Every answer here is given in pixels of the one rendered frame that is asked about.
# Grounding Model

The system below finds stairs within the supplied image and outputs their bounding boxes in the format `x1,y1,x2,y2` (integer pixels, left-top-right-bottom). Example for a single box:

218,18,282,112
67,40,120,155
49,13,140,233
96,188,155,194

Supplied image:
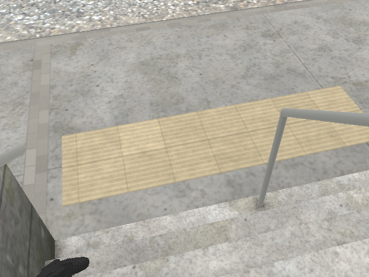
44,170,369,277

